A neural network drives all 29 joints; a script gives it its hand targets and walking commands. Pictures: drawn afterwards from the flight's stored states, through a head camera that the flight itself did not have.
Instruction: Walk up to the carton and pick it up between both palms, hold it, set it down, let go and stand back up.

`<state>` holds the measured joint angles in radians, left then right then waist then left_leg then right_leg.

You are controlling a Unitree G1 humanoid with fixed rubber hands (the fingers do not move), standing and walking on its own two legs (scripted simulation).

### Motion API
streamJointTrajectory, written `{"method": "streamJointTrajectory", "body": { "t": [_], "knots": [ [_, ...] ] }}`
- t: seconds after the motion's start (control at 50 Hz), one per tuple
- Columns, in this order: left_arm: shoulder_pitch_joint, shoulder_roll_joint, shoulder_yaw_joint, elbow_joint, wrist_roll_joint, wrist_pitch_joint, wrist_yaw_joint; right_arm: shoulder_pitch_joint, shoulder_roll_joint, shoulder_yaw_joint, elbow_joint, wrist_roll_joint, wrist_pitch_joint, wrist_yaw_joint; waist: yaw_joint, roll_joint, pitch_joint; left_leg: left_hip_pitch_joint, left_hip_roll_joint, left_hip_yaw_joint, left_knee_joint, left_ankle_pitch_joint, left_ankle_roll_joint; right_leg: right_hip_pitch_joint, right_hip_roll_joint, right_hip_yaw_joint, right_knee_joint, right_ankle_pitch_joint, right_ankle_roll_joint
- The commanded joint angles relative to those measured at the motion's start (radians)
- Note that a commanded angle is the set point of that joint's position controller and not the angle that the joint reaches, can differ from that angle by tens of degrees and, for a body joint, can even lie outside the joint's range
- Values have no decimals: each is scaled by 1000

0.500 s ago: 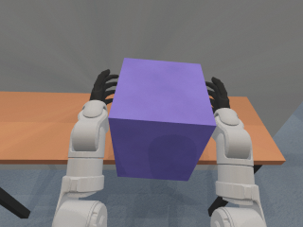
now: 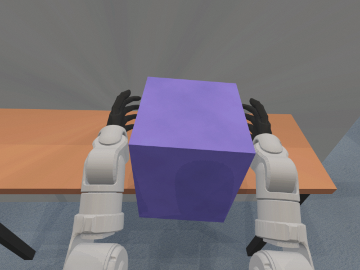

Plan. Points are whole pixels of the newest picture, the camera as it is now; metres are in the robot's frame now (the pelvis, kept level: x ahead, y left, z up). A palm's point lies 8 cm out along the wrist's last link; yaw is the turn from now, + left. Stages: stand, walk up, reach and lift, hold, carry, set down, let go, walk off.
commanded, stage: hold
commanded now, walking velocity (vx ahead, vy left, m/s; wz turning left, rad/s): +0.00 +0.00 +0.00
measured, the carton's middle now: (186, 151) +0.36 +0.00 +0.10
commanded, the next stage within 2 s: none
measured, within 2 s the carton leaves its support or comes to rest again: neither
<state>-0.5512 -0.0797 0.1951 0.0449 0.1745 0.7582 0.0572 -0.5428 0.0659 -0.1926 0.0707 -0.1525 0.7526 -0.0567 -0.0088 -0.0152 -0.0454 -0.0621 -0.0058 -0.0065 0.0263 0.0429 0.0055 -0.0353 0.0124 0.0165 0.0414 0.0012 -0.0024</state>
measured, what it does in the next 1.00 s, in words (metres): stands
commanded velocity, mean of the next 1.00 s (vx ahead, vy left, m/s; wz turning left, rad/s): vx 0.00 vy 0.00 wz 0.00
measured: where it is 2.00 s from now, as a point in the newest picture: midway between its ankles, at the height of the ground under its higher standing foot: outside the picture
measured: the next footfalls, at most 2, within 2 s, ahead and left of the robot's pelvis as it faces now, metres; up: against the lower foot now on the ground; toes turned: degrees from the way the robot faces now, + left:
none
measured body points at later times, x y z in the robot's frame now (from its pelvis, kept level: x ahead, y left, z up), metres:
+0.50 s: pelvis +0.01 +0.00 +0.00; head +0.00 +0.01 +0.45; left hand +0.37 +0.15 +0.18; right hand +0.37 -0.14 +0.18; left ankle +0.04 +0.11 -0.76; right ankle +0.02 -0.12 -0.76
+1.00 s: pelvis +0.01 +0.00 +0.00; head -0.01 +0.01 +0.45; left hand +0.38 +0.15 +0.18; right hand +0.38 -0.15 +0.17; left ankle +0.04 +0.11 -0.76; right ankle +0.02 -0.12 -0.76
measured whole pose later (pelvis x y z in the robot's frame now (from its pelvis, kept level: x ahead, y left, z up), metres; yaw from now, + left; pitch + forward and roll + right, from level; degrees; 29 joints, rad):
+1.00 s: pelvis +0.01 +0.00 +0.00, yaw +0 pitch +0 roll +0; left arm -0.56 -0.08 0.19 0.05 0.18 0.75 0.05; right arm -0.55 0.06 -0.19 0.09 -0.14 0.73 -0.06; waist 0.00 -0.02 -0.05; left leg -0.05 -0.01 -0.01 0.01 0.04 0.01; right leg -0.03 0.01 0.02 0.03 0.00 0.00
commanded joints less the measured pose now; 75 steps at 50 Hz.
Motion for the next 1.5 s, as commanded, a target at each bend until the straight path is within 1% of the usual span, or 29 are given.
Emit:
{"method": "streamJointTrajectory", "body": {
  "t": [0.0, 0.04, 0.1, 0.16, 0.22, 0.3, 0.34, 0.36, 0.38, 0.46, 0.5, 0.56, 0.64, 0.68, 0.72, 0.76, 0.84, 0.86, 0.9, 0.94, 1.04, 1.14, 1.2, 1.22, 1.28, 1.42, 1.44, 1.46, 1.48],
  "knots": [
    [-636, -388, -408, -162, -154, -87, -129, -622, 425, 412, -165, 150, -83, 132, 6, 28, -424, 174, -24, 11, 38, 3, -33, 23, 21, -21, 17, 42, 38],
    [-606, -386, -406, -147, -154, -83, -120, -602, 424, 423, -162, 154, -78, 124, 14, 15, -427, 175, -24, 8, 41, 24, -33, 42, 17, -17, 21, 67, 41],
    [-543, -374, -370, -64, -133, -62, -119, -559, 399, 387, -105, 127, -57, 125, 12, 2, -361, 168, -26, 13, 32, 10, -34, 28, 23, -20, 9, 46, 42],
    [-527, -371, -344, -34, -121, -59, -126, -541, 392, 361, -75, 109, -58, 134, 7, -1, -321, 173, -22, 6, 25, 16, -37, 16, 27, -26, -5, 39, 36],
    [-562, -388, -369, -90, -130, -72, -125, -555, 402, 375, -90, 127, -71, 138, 7, 32, -363, 195, -22, 9, 36, 84, -44, 35, 27, -20, 4, 107, 32],
    [-580, -405, -439, -210, -175, -77, -110, -572, 414, 434, -209, 168, -81, 126, 11, 26, -464, 252, -20, 2, 62, 216, -46, 78, 29, -14, 34, 221, 37],
    [-552, -410, -470, -241, -189, -63, -99, -564, 405, 456, -249, 183, -72, 116, 11, 34, -493, 264, -20, -2, 71, 268, -55, 93, 33, -13, 36, 262, 38],
    [-532, -403, -477, -244, -195, -52, -95, -547, 400, 461, -267, 186, -63, 113, 10, 18, -486, 269, -21, -4, 70, 273, -56, 102, 32, -13, 40, 273, 39],
    [-510, -397, -479, -246, -193, -41, -94, -521, 394, 458, -260, 184, -50, 111, 7, 31, -463, 272, -22, -5, 71, 265, -60, 99, 34, -14, 38, 265, 38],
    [-470, -382, -446, -204, -183, -9, -105, -475, 366, 423, -217, 155, -21, 122, -3, 25, -334, 220, -23, 5, 40, 143, -58, 67, 34, -24, 8, 158, 34],
    [-483, -380, -427, -187, -170, -14, -115, -490, 373, 414, -204, 143, -25, 130, 0, 7, -323, 213, -27, 6, 33, 94, -53, 60, 30, -22, 3, 119, 37],
    [-522, -372, -407, -165, -159, -37, -126, -531, 384, 406, -191, 139, -43, 140, 0, 4, -337, 185, -32, 10, 26, 32, -46, 51, 26, -21, 2, 71, 41],
    [-575, -385, -428, -199, -171, -65, -123, -558, 408, 429, -205, 152, -66, 131, 0, 11, -396, 174, -28, 8, 36, 53, -40, 72, 22, -18, 21, 107, 43],
    [-571, -380, -420, -179, -169, -64, -120, -568, 408, 432, -216, 157, -64, 125, 7, 3, -405, 175, -28, 6, 35, 45, -37, 72, 20, -17, 22, 105, 47],
    [-547, -377, -408, -152, -157, -59, -119, -559, 406, 427, -197, 150, -58, 124, 9, 5, -404, 173, -31, 9, 26, 28, -37, 78, 20, -20, 18, 92, 45],
    [-534, -369, -379, -116, -140, -54, -119, -547, 399, 404, -160, 136, -52, 128, 10, -15, -372, 167, -35, 14, 23, 9, -34, 67, 19, -18, 10, 65, 47],
    [-534, -366, -353, -74, -121, -59, -126, -538, 391, 373, -107, 118, -58, 136, 10, -5, -329, 159, -29, 12, 16, 3, -37, 45, 23, -24, -1, 50, 44],
    [-543, -365, -355, -84, -124, -63, -125, -543, 394, 375, -104, 125, -62, 137, 14, 16, -330, 157, -30, 10, 13, 8, -35, 46, 24, -23, -2, 58, 38],
    [-561, -378, -371, -115, -133, -71, -121, -556, 399, 383, -121, 136, -72, 137, 9, 14, -361, 177, -29, 11, 19, 51, -36, 55, 26, -25, 7, 96, 37],
    [-571, -396, -398, -151, -144, -75, -116, -556, 411, 401, -150, 147, -78, 132, 7, 31, -390, 192, -26, 8, 29, 97, -41, 71, 26, -25, 16, 143, 34],
    [-536, -396, -438, -187, -170, -56, -102, -539, 396, 429, -206, 163, -67, 122, 4, 12, -412, 220, -23, -2, 40, 177, -47, 95, 30, -23, 23, 210, 36],
    [-491, -387, -430, -170, -165, -35, -104, -488, 377, 414, -183, 147, -47, 126, -3, 21, -353, 220, -25, 1, 29, 133, -53, 80, 32, -26, 5, 159, 32],
    [-513, -394, -434, -200, -176, -43, -106, -514, 383, 422, -213, 155, -55, 129, 5, 11, -378, 218, -25, -1, 33, 129, -51, 81, 31, -23, 7, 151, 32],
    [-513, -396, -441, -205, -177, -45, -106, -521, 387, 431, -231, 159, -59, 127, 3, 24, -387, 216, -29, 4, 39, 132, -53, 88, 28, -20, 10, 165, 35],
    [-523, -395, -460, -249, -188, -50, -101, -520, 393, 453, -267, 171, -60, 119, 3, 19, -417, 220, -26, 2, 42, 153, -49, 93, 29, -21, 23, 186, 39],
    [-498, -378, -407, -154, -156, -35, -111, -505, 374, 401, -180, 135, -44, 132, -1, 5, -313, 173, -25, 7, 20, 11, -44, 55, 27, -28, 1, 46, 35],
    [-515, -370, -391, -148, -149, -39, -114, -514, 379, 395, -164, 133, -44, 136, 2, -2, -314, 171, -27, 7, 18, 6, -40, 51, 24, -24, -3, 38, 37],
    [-525, -370, -390, -147, -145, -43, -116, -519, 380, 394, -159, 132, -50, 136, 4, 17, -335, 168, -32, 10, 21, 6, -42, 55, 24, -25, -4, 39, 38],
    [-532, -373, -389, -152, -146, -50, -119, -535, 386, 394, -180, 132, -56, 137, 3, 10, -346, 167, -32, 8, 25, 14, -39, 49, 23, -25, 2, 50, 42]
  ]
}}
